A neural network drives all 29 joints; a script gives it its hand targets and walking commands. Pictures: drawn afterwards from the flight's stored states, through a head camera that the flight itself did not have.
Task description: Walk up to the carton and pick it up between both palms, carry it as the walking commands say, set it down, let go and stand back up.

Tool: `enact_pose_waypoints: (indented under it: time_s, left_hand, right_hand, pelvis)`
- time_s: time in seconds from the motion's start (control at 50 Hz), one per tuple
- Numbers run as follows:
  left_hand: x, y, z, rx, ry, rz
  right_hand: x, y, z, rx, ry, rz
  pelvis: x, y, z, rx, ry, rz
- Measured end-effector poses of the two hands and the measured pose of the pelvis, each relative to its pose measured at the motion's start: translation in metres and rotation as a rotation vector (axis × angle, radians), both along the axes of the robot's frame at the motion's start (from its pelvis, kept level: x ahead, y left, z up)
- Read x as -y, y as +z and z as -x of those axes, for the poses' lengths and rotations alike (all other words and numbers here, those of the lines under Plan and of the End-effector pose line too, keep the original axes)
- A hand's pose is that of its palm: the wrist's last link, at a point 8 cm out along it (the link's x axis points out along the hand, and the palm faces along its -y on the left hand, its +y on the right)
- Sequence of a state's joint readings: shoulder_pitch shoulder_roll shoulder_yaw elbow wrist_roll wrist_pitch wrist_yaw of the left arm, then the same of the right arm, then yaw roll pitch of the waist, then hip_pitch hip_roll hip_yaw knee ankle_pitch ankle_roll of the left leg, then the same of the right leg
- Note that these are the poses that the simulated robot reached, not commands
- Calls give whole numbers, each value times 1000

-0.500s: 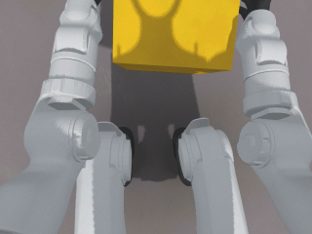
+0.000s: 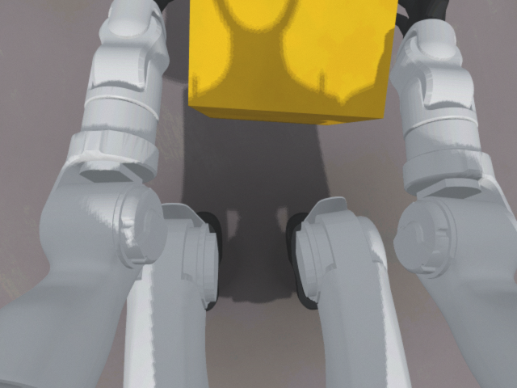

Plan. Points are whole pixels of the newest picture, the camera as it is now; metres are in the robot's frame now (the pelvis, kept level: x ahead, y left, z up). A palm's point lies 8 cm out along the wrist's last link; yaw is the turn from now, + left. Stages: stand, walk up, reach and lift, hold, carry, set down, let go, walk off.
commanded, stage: set down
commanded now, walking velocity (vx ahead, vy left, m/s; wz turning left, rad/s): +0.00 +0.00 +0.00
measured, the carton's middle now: (281, 36) +0.55 -0.02 -0.25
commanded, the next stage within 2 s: none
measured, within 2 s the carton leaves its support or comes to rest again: neither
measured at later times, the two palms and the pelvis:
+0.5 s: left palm out of the picture +0.56 +0.14 -0.14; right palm (426, 21) +0.54 -0.18 -0.14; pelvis +0.00 +0.00 +0.00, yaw +0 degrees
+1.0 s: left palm (99, 38) +0.52 +0.21 -0.18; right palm (405, 55) +0.51 -0.18 -0.18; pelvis +0.00 +0.00 +0.00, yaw +0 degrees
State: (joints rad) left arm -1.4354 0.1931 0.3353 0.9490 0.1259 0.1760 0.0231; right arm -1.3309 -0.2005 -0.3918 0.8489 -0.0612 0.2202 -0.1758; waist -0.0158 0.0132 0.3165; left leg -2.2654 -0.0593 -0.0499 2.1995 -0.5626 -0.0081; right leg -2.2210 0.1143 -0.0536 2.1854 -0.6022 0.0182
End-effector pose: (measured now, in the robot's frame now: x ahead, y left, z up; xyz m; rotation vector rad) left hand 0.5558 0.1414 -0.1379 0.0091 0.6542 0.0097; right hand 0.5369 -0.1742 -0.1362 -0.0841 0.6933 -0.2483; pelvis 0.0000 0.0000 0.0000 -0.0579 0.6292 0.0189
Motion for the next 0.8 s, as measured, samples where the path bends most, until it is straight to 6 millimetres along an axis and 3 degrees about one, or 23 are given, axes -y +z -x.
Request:
enact_pose_waypoints:
  time_s: [0.68, 0.8]
  left_hand:
    - [-2, -5, 1, 21, -14, 13]
    - [-4, -36, 26, -114, -30, -39]
  right_hand:
    - [8, -4, -2, 21, 96, -37]
    - [8, -13, 3, 1, 92, -42]
  pelvis:
    - [0, -1, -1, -2, -1, 1]
    - [0, -1, -1, -2, -1, 0]
